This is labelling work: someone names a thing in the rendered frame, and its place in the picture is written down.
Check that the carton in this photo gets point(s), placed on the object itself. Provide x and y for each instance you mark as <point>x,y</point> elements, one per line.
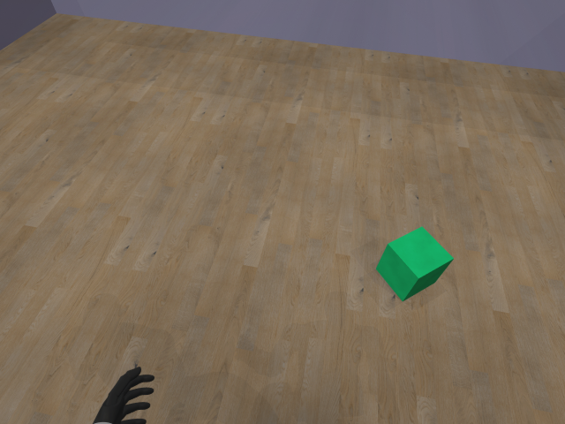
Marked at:
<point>413,262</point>

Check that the left robot hand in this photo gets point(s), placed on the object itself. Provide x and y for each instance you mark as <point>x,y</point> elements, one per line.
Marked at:
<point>114,408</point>

